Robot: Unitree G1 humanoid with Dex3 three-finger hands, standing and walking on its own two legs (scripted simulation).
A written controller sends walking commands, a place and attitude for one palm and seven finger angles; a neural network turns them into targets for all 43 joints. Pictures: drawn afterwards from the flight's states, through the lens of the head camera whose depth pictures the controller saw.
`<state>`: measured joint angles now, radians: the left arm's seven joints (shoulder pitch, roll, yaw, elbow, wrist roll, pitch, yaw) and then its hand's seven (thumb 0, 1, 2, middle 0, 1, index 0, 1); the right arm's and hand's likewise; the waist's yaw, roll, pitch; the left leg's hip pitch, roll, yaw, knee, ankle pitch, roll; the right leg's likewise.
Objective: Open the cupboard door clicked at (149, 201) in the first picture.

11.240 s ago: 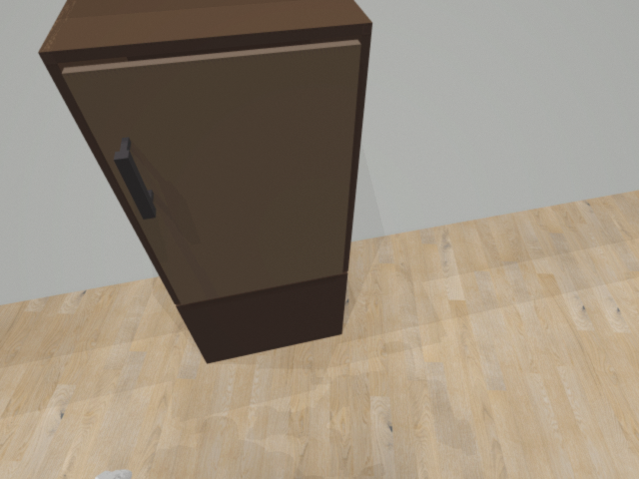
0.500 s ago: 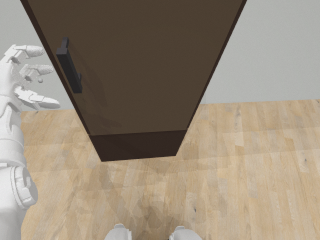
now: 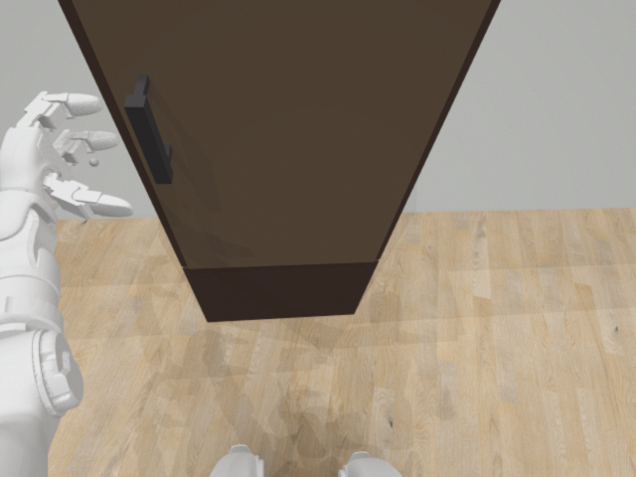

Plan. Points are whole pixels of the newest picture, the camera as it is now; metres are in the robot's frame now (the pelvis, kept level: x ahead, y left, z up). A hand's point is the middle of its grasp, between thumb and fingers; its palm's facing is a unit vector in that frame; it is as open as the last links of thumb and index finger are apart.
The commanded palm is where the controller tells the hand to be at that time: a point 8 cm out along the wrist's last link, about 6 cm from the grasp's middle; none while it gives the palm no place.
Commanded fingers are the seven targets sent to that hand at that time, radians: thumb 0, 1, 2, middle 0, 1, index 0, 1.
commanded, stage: slide the fingers in behind the handle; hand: left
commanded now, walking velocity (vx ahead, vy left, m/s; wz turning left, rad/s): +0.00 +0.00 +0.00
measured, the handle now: (153, 132) +0.51 +0.20 +0.10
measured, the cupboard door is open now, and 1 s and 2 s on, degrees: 0 1 1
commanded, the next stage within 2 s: move the hooked fingers beside the handle in 1.68 s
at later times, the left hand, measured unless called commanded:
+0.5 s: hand (113, 156) +0.48 +0.24 +0.10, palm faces +0.06 -1.00 +0.00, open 14.1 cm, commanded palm +0.45 +0.27 +0.10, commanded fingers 0.00 -0.50 0.30 -0.30 -1.20 -0.30 -1.20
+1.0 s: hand (120, 167) +0.46 +0.23 +0.10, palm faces +0.11 -0.99 +0.00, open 14.7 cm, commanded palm +0.45 +0.23 +0.10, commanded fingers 0.00 -0.50 0.30 -0.30 -1.20 -0.30 -1.20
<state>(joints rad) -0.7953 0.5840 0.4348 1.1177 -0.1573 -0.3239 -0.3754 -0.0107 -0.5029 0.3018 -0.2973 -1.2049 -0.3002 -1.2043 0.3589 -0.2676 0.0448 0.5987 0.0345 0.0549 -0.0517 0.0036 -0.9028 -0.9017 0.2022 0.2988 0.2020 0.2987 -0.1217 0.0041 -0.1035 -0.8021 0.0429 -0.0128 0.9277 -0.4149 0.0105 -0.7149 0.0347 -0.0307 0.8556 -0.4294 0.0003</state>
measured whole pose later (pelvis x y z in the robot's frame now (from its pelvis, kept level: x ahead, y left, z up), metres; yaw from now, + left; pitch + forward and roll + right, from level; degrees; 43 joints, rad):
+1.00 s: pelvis +0.01 +0.00 +0.00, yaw +2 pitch +16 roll -3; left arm -0.77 0.44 0.28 1.03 -0.19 -0.33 -0.19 -0.01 -0.50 0.30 -0.16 -1.17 -0.17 -1.15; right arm 0.35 -0.25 0.02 0.66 0.02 0.02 -0.02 0.00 -0.90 -0.90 0.20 0.30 0.20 0.30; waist -0.08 0.02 -0.11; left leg -0.78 0.02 -0.04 0.93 -0.42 0.01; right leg -0.68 0.02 -0.06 0.85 -0.45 0.00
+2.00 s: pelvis +0.00 +0.00 +0.00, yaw +3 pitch +16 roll -3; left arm -0.82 0.40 0.20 1.05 -0.20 -0.35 -0.13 -0.01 -0.50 0.30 -0.11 -1.17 -0.11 -1.15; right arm 0.36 -0.25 0.01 0.70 0.02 -0.02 0.00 0.00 -0.90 -0.90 0.20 0.30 0.20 0.30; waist -0.06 0.03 -0.10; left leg -0.81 0.00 -0.06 0.95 -0.42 0.01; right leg -0.70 0.00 -0.08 0.87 -0.45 0.00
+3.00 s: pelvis +0.00 +0.00 +0.00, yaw +1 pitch +16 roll -3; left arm -0.74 0.51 0.38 1.06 -0.19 -0.35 -0.31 -0.01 -0.50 0.30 -0.24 -1.19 -0.24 -1.18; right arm 0.36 -0.27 0.03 0.66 0.04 0.04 -0.05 0.00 -0.90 -0.90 0.20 0.30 0.20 0.30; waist -0.11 0.02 -0.11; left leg -0.78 0.04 -0.02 0.92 -0.42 0.00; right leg -0.69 0.03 -0.04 0.85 -0.44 -0.01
